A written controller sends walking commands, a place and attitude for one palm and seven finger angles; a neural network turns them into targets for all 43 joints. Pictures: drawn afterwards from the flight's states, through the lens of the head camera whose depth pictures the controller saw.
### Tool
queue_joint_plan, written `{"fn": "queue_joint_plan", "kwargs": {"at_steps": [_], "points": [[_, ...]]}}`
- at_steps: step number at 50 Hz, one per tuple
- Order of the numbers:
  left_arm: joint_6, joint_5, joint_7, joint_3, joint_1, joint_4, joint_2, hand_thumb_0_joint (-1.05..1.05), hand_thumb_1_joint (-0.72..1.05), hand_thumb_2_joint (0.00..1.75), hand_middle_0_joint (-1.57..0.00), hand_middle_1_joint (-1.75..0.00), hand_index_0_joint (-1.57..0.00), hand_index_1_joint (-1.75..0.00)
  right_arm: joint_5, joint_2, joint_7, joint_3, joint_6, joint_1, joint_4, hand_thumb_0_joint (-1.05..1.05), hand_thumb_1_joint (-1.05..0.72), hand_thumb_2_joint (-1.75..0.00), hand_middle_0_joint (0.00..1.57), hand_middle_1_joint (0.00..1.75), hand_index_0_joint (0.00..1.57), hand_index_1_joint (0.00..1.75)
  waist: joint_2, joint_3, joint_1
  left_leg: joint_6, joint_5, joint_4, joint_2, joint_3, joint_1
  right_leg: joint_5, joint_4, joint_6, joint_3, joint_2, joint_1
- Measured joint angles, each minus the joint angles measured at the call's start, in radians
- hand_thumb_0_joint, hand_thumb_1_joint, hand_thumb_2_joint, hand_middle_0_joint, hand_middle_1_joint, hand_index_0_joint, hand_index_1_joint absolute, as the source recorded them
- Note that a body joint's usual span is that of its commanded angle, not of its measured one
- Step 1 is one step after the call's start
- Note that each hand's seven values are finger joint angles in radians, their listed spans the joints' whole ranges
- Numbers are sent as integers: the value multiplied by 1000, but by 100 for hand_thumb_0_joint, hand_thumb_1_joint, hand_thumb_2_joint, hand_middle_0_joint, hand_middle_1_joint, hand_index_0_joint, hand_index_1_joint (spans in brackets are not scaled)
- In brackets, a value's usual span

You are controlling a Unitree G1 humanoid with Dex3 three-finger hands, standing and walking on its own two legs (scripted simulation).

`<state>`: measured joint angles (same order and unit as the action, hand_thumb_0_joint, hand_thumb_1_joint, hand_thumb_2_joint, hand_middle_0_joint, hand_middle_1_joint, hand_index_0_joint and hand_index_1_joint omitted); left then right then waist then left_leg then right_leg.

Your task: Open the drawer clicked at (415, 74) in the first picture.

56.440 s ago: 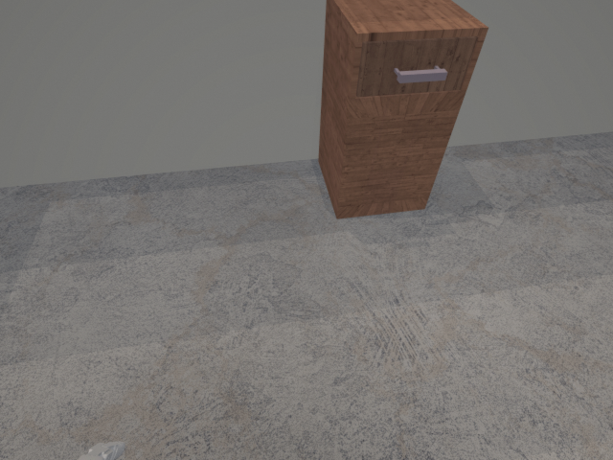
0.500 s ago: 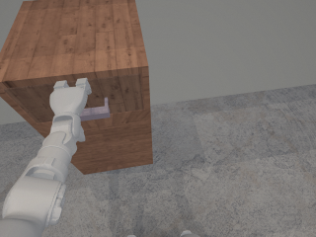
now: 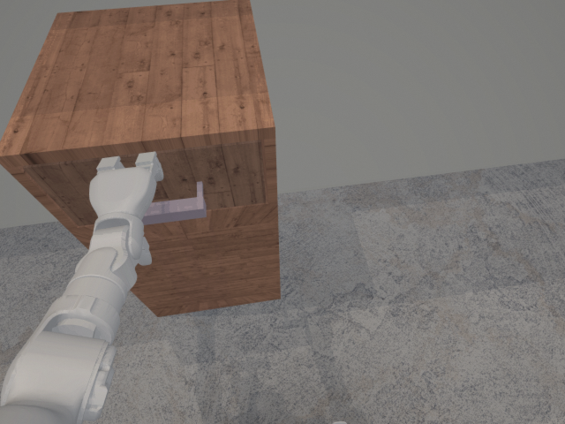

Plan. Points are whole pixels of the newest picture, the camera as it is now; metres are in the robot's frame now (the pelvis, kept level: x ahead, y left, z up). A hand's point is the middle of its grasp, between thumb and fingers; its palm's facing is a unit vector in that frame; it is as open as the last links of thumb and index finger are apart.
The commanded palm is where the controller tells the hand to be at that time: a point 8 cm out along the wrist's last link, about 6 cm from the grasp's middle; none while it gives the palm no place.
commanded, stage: move the hooked fingers above the handle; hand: left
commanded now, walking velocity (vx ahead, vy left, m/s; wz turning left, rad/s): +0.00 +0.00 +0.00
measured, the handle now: (160, 201) +0.49 +0.23 -0.04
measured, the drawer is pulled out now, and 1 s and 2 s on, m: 0.00 0.00 0.00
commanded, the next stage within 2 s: none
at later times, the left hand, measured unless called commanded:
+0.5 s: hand (138, 217) +0.42 +0.23 +0.01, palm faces -0.08 -0.01 -1.00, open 13.8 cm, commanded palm +0.42 +0.22 +0.07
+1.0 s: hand (139, 213) +0.43 +0.23 +0.01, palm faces -0.11 -0.02 -0.99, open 13.7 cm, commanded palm +0.42 +0.23 +0.07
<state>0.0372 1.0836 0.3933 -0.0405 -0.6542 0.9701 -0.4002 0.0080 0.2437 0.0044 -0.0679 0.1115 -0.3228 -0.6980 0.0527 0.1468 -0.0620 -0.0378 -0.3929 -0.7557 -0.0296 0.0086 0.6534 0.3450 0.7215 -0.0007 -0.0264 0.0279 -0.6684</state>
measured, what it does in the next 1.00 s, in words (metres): stands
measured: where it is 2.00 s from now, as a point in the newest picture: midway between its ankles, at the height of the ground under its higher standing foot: outside the picture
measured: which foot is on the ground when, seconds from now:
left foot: down 0.00-1.00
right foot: down 0.00-1.00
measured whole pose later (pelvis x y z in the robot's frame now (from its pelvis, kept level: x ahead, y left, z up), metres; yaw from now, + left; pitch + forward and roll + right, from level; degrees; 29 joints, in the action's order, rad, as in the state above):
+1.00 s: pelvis -0.01 -0.01 +0.00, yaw -1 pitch +16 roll +0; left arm 0.04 1.06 0.33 -0.01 -0.68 1.04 -0.44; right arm -0.01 0.24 0.04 -0.04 0.11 -0.34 -0.69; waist 0.05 0.14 -0.08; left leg -0.03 -0.37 -0.73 -0.02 -0.01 0.64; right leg 0.33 0.71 0.01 -0.04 0.04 -0.67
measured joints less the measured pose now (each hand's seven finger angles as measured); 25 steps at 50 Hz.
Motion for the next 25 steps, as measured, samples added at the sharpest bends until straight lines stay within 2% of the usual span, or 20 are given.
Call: {"fn": "queue_joint_plan", "kwargs": {"at_steps": [5,10,14,17,21,25], "points": [[-3,-26,-34,-59,-6,-29,23,-1,-48,30,-31,-120,-32,-120,0,4,1,-10,-4,0,-11,1,-91,-90,20,30,21,30,1,1,9,1,3,4,-4,14,-14,0,-10,0,14,-4,21],[-33,-6,-25,-39,-8,-24,51,0,-48,30,-31,-120,-32,-120,1,4,5,4,1,17,-8,1,-91,-90,20,30,21,30,-6,8,1,2,1,7,-1,6,-26,1,-5,3,6,-1,27],[-18,19,4,-5,-8,-6,38,0,-48,30,-31,-120,-32,-120,2,1,5,13,2,28,9,1,-91,-90,20,30,20,30,-5,5,-7,5,3,7,3,-5,-22,-1,4,6,-5,3,15],[10,17,12,8,-10,14,19,0,-48,30,-31,-120,-32,-120,-2,-1,7,16,2,30,14,1,-91,-90,20,30,20,30,-1,-3,-5,6,8,11,5,-10,-21,-5,4,7,-9,5,9],[23,-3,-16,5,-10,31,-5,0,-48,30,-31,-120,-32,-120,-9,-2,14,16,-4,20,12,1,-91,-90,20,30,21,30,2,-11,2,8,17,21,5,-5,-22,-12,-4,8,-5,4,11],[-8,-23,-54,-29,-11,19,-13,0,-48,30,-31,-120,-32,-120,-9,-2,24,11,-15,3,-1,1,-91,-90,20,30,21,30,-2,-14,5,11,20,20,3,10,-20,-12,-10,11,10,2,17]]}}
